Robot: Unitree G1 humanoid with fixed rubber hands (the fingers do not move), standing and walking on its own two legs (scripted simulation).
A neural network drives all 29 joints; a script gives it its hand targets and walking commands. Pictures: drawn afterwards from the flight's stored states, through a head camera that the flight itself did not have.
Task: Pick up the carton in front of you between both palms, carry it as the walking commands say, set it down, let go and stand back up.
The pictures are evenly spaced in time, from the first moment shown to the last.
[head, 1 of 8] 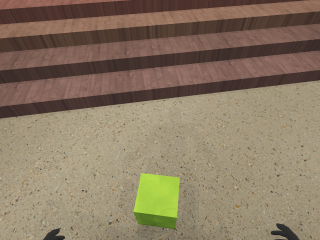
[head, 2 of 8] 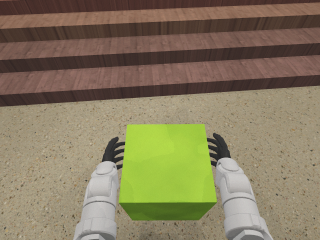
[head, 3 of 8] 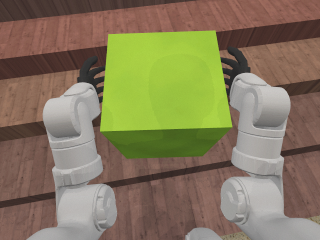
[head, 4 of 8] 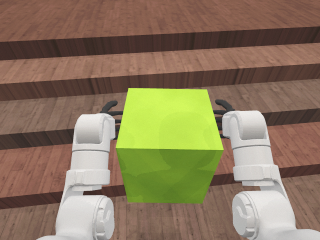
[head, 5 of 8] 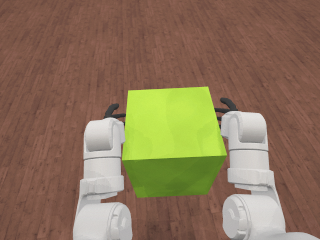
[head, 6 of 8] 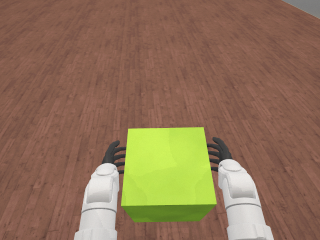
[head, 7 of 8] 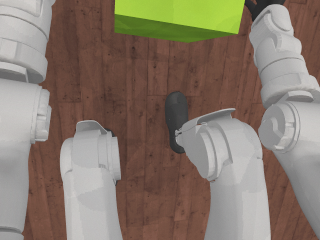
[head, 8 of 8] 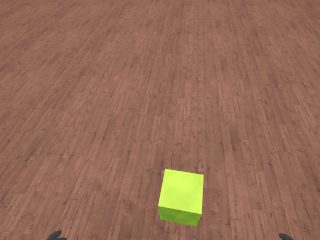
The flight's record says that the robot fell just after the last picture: no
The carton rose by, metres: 2.08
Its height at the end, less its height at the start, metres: +1.34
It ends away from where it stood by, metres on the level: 6.46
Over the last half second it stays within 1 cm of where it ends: yes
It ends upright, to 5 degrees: yes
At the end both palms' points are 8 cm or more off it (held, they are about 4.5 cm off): yes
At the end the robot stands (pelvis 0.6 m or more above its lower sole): yes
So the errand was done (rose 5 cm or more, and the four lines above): yes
